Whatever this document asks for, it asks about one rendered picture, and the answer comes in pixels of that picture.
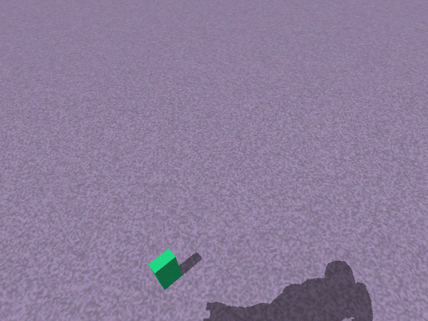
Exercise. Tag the carton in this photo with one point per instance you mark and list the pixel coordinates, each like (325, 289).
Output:
(166, 269)

